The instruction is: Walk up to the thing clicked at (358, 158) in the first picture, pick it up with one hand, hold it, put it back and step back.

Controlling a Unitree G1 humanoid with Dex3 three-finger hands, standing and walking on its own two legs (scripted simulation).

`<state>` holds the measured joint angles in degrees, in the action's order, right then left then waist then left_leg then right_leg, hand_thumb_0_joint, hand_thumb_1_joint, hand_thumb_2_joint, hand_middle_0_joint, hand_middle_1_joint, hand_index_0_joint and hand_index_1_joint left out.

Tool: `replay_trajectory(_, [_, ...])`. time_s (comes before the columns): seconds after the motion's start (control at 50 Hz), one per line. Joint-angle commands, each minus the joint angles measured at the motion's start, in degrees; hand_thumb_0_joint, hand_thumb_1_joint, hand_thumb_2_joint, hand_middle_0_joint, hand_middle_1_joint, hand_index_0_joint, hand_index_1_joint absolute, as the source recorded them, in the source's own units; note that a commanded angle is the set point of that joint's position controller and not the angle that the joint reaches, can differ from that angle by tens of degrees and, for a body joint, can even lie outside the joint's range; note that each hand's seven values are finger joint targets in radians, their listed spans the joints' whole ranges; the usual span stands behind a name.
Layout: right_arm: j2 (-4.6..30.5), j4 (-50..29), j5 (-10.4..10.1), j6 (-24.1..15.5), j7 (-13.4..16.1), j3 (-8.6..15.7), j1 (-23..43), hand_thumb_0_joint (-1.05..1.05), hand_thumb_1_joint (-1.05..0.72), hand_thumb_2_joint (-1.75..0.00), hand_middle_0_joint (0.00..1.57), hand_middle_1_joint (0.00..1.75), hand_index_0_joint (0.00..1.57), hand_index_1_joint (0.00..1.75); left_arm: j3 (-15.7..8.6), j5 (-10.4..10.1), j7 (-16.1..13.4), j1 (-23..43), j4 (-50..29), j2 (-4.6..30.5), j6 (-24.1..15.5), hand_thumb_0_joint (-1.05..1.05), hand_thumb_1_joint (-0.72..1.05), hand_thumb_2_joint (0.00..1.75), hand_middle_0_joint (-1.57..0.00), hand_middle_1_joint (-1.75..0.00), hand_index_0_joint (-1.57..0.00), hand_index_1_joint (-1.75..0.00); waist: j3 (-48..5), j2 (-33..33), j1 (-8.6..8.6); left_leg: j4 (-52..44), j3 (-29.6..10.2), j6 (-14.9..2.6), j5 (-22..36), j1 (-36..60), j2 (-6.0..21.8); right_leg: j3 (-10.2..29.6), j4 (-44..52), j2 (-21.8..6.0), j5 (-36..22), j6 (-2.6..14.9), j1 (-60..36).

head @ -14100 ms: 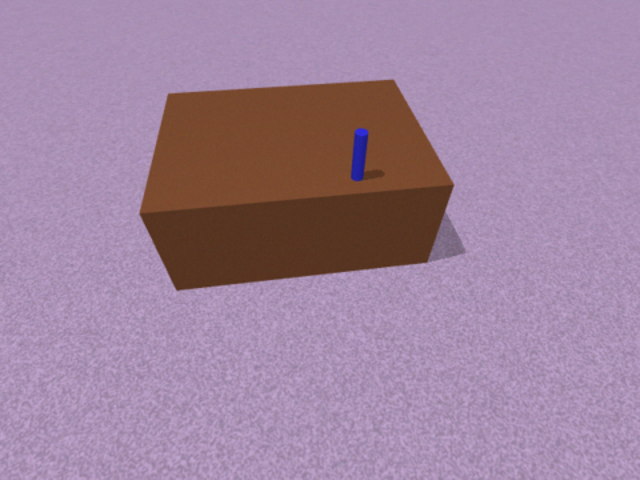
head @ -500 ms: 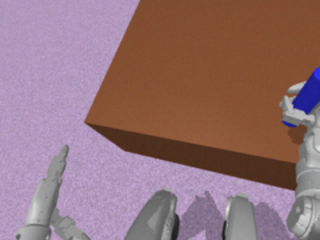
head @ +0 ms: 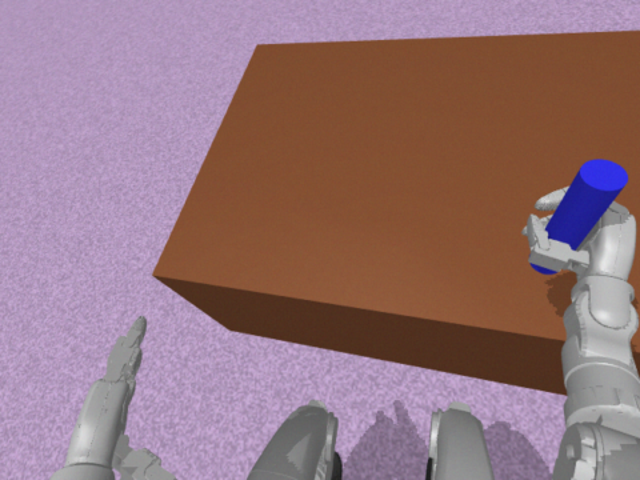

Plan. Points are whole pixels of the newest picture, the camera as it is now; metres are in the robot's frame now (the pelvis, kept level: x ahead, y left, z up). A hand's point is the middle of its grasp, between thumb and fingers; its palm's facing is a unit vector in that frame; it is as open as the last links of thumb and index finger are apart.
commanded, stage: lift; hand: right
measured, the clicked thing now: (569, 224) +0.44 -0.23 +0.01
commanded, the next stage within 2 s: hold in 1.18 s
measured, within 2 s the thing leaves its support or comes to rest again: neither
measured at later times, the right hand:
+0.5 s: hand (565, 231) +0.39 -0.20 +0.07, palm faces +0.21 +0.98 +0.00, open 5.3 cm
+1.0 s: hand (562, 229) +0.37 -0.18 +0.11, palm faces +0.19 +0.98 +0.00, open 5.3 cm
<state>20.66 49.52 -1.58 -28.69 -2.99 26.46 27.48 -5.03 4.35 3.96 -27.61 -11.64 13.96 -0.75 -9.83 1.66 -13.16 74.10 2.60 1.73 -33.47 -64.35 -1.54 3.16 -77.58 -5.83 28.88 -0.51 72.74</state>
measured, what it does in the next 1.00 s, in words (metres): rises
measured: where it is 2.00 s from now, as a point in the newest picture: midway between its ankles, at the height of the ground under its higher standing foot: outside the picture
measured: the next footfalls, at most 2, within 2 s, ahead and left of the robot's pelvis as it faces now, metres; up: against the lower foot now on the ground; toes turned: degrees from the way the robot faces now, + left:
none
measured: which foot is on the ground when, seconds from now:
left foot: down 0.00-1.00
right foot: down 0.00-1.00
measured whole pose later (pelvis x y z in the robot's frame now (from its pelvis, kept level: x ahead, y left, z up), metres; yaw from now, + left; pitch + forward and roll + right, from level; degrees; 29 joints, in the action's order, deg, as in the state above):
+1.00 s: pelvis +0.03 +0.01 +0.07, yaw -2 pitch +12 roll +1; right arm 10.2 27.2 -7.0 -21.9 -1.1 13.5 8.9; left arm -4.9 0.3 -0.3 -24.4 4.2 12.4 2.5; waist -6.1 1.1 -4.7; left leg 56.1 0.0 1.4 -29.1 -38.7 0.8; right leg -0.9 -56.1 -3.7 23.5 -1.1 44.4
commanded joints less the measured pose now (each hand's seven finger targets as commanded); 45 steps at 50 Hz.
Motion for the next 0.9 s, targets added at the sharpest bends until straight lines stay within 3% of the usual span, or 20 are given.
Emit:
replay_trajectory(0.0, [8.18, -15.21, -0.95, -4.12, 0.72, -1.43, 16.30, 0.00, -0.67, -1.34, 1.41, 1.45, 1.42, 1.45, -5.78, -0.63, -1.48, -2.44, -6.40, 7.70, -2.29, 0.00, -0.57, 0.06, -0.05, -0.05, -0.05, -0.06, -22.98, -14.13, 3.17, -11.24, 0.83, -2.86, 15.58, 6.61, -2.04, -0.30, 13.35, 2.77, -12.74, 0.60, -31.48])
replay_trajectory(0.06, [8.35, -22.39, -1.61, -3.93, 1.26, -2.13, 17.94, 0.00, -0.68, -1.33, 1.40, 1.43, 1.41, 1.43, -8.02, -0.95, -2.13, -0.49, -7.67, 10.31, -2.14, 0.00, -0.57, 0.06, -0.06, -0.05, -0.05, -0.06, -26.54, -14.28, 3.60, -12.64, 0.88, -3.05, 14.94, 9.28, -1.90, -0.29, 16.06, 2.90, -12.06, 0.22, -35.84])
replay_trajectory(0.14, [3.16, -20.17, -2.26, -2.15, 1.36, -5.78, 12.36, 0.00, -0.67, -1.33, 1.41, 1.44, 1.42, 1.44, -7.53, -1.80, -2.75, 0.43, -5.64, 9.43, -1.55, 0.00, -0.58, 0.06, -0.05, -0.05, -0.04, -0.06, -19.47, -10.06, 3.11, -15.72, 1.27, -2.74, 13.21, 11.30, -1.76, -0.25, 19.77, 2.96, -8.58, 0.18, -35.32])
replay_trajectory(0.16, [5.36, -24.99, -2.65, -2.56, 1.85, -4.56, 14.78, 0.00, -0.67, -1.33, 1.40, 1.44, 1.41, 1.44, -8.43, -1.89, -3.06, 0.14, -5.81, 10.63, -1.42, 0.00, -0.58, 0.07, -0.05, -0.04, -0.04, -0.06, -22.47, -10.16, 3.67, -16.12, 1.13, -2.71, 14.14, 13.33, -1.65, -0.23, 20.09, 3.03, -9.69, 0.21, -37.36])
replay_trajectory(0.22, [0.06, -19.09, -3.16, -1.17, 1.45, -7.48, 8.02, 0.00, -0.67, -1.35, 1.43, 1.47, 1.44, 1.47, -5.36, -2.30, -3.07, -0.46, -3.06, 7.32, -1.22, 0.00, -0.58, 0.07, -0.05, -0.04, -0.04, -0.06, -15.67, -7.27, 4.33, -17.98, 0.97, -2.56, 14.08, 13.89, -1.50, -1.11, 21.50, 3.40, -9.75, 0.41, -35.75])
replay_trajectory(0.26, [3.01, -23.24, -3.29, -1.56, 1.71, -6.09, 10.35, 0.00, -0.67, -1.34, 1.42, 1.46, 1.43, 1.46, -5.96, -2.40, -3.41, -0.31, -0.76, 7.41, -1.19, 0.00, -0.57, 0.06, -0.05, -0.04, -0.04, -0.05, -16.21, -8.31, 5.67, -18.67, 0.22, -2.67, 13.76, 14.83, -1.09, -1.51, 22.16, 3.66, -9.79, 0.45, -36.44])
replay_trajectory(0.34, [-0.96, -22.94, -3.90, -1.05, 1.23, -8.19, 5.60, 0.00, -0.69, -1.34, 1.43, 1.46, 1.44, 1.46, -4.46, -2.50, -3.54, 0.56, -0.12, 6.08, -1.45, 0.00, -0.56, 0.05, -0.05, -0.04, -0.04, -0.05, -15.44, -6.15, 6.14, -19.75, -0.21, -2.39, 15.79, 17.16, -0.86, -2.19, 22.93, 3.90, -11.53, 0.67, -37.52])
replay_trajectory(0.38, [3.33, -28.53, -3.82, -1.36, 1.68, -6.26, 8.49, 0.00, -0.72, -1.33, 1.44, 1.45, 1.44, 1.45, -6.98, -2.57, -3.95, -0.68, 2.18, 8.38, -0.97, 0.00, -0.55, 0.04, -0.05, -0.05, -0.05, -0.05, -16.47, -7.54, 6.67, -20.55, -0.94, -2.27, 16.14, 18.37, -0.46, -2.65, 23.21, 4.07, -11.75, 0.64, -38.71])
replay_trajectory(0.42, [-0.99, -29.04, -4.20, -1.04, 1.61, -9.28, 7.95, 0.00, -0.70, -1.35, 1.45, 1.48, 1.45, 1.48, -7.91, -2.47, -4.22, 0.62, 1.24, 8.99, -1.13, 0.00, -0.55, 0.04, -0.04, -0.05, -0.04, -0.05, -17.99, -6.46, 5.06, -20.97, -0.52, -2.00, 17.82, 19.54, -0.51, -2.57, 23.37, 3.96, -12.98, 0.69, -41.04])
replay_trajectory(0.44, [0.02, -29.50, -4.58, -0.74, 1.82, -7.93, 5.93, 0.00, -0.70, -1.35, 1.45, 1.47, 1.45, 1.47, -9.06, -2.67, -4.40, 1.21, 1.85, 10.23, -1.11, 0.00, -0.55, 0.04, -0.04, -0.05, -0.04, -0.05, -18.29, -5.46, 6.23, -21.20, -0.66, -1.82, 19.02, 20.61, -0.41, -2.60, 23.36, 4.01, -14.17, 0.81, -41.04])
replay_trajectory(0.5, [-3.32, -27.37, -4.45, 0.12, 1.77, -10.65, 2.71, 0.00, -0.69, -1.34, 1.45, 1.48, 1.45, 1.48, -4.58, -3.16, -4.18, 3.27, 1.49, 5.88, -0.95, 0.00, -0.55, 0.05, -0.04, -0.04, -0.04, -0.05, -15.15, -3.81, 7.18, -22.18, -0.61, -1.68, 19.85, 22.15, -0.23, -2.88, 24.15, 4.21, -15.16, 0.85, -40.10])
replay_trajectory(0.54, [1.51, -33.20, -4.67, -0.40, 2.44, -7.86, 6.78, 0.00, -0.68, -1.33, 1.44, 1.46, 1.44, 1.46, -6.23, -3.28, -4.78, 2.39, 2.03, 8.11, -0.63, 0.00, -0.55, 0.04, -0.04, -0.04, -0.04, -0.04, -18.17, -4.10, 7.49, -22.93, -1.20, -1.67, 20.05, 23.86, -0.09, -2.90, 24.41, 4.14, -15.18, 0.89, -41.50])
replay_trajectory(0.56, [-2.77, -28.65, -4.50, 0.30, 2.15, -10.37, 1.67, 0.00, -0.69, -1.33, 1.45, 1.46, 1.45, 1.46, -3.99, -3.26, -4.48, 2.79, 2.45, 5.53, -0.54, 0.00, -0.55, 0.05, -0.04, -0.04, -0.04, -0.05, -15.87, -3.41, 7.70, -23.01, -1.06, -1.58, 20.26, 23.79, -0.06, -3.17, 24.93, 4.30, -15.32, 0.90, -40.77])
replay_trajectory(0.64, [-1.25, -32.31, -4.90, 0.52, 2.10, -9.70, 1.89, 0.00, -0.67, -1.33, 1.44, 1.47, 1.45, 1.47, -4.02, -3.23, -4.78, 0.99, 4.98, 5.73, -0.16, 0.00, -0.54, 0.04, -0.04, -0.04, -0.04, -0.04, -15.45, -3.16, 7.96, -24.00, -2.00, -1.19, 23.50, 26.14, 0.39, -3.82, 24.90, 4.42, -17.77, 1.16, -41.36])
replay_trajectory(0.68, [-1.58, -31.58, -4.88, 1.12, 2.20, -9.69, -1.52, 0.00, -0.67, -1.35, 1.45, 1.48, 1.46, 1.48, -5.47, -3.44, -4.76, 2.90, 3.75, 6.93, -0.15, 0.00, -0.55, 0.04, -0.04, -0.04, -0.04, -0.05, -14.65, -3.94, 8.76, -24.33, -2.17, -1.13, 24.00, 26.86, 0.62, -4.02, 25.65, 4.49, -18.34, 1.03, -42.05])
replay_trajectory(0.7, [-0.93, -34.58, -5.12, 1.01, 2.29, -9.26, 1.13, 0.00, -0.66, -1.35, 1.45, 1.48, 1.45, 1.48, -7.15, -3.44, -5.03, 1.44, 4.47, 8.46, 0.05, 0.00, -0.54, 0.04, -0.04, -0.05, -0.04, -0.05, -16.09, -2.85, 7.49, -24.75, -2.15, -0.91, 24.48, 26.92, 0.54, -3.87, 25.44, 4.29, -18.48, 1.21, -43.09])
replay_trajectory(0.76, [-0.62, -35.81, -5.42, 1.18, 2.57, -9.18, -0.26, 0.00, -0.68, -1.34, 1.44, 1.47, 1.45, 1.47, -5.93, -3.89, -5.03, 2.25, 4.27, 6.96, 0.23, 0.00, -0.55, 0.04, -0.04, -0.04, -0.04, -0.05, -14.17, -2.26, 8.13, -25.80, -2.57, -0.98, 23.17, 27.47, 0.71, -3.96, 26.40, 4.19, -17.29, 1.22, -42.93])
replay_trajectory(0.8, [-4.66, -33.34, -5.76, 1.59, 2.09, -12.14, -2.37, 0.00, -0.69, -1.32, 1.44, 1.45, 1.44, 1.45, -5.02, -3.85, -4.86, 3.17, 5.67, 6.15, 0.09, 0.00, -0.55, 0.04, -0.04, -0.04, -0.04, -0.05, -10.75, -2.68, 7.94, -25.81, -1.95, -1.26, 21.53, 26.35, 0.57, -3.95, 27.39, 4.28, -15.96, 1.05, -41.80])
replay_trajectory(0.86, [-2.48, -37.48, -5.48, 1.33, 2.19, -11.34, -1.25, 0.00, -0.68, -1.33, 1.44, 1.46, 1.44, 1.46, -2.67, -4.01, -4.74, 3.97, 4.13, 4.25, 0.06, 0.00, -0.55, 0.05, -0.04, -0.04, -0.04, -0.05, -14.34, -4.33, 9.33, -25.49, -1.45, -1.58, 23.00, 27.88, 0.44, -3.79, 28.19, 4.12, -18.71, 0.74, -45.24])
replay_trajectory(0.88, [-2.97, -36.97, -5.62, 1.49, 2.17, -11.74, -1.94, 0.00, -0.69, -1.32, 1.43, 1.45, 1.44, 1.45, -3.93, -4.12, -4.86, 3.44, 4.61, 5.19, 0.18, 0.00, -0.55, 0.04, -0.04, -0.04, -0.04, -0.05, -14.44, -3.62, 8.88, -25.41, -1.42, -1.53, 23.46, 27.67, 0.42, -3.72, 28.09, 4.07, -19.19, 0.79, -45.63])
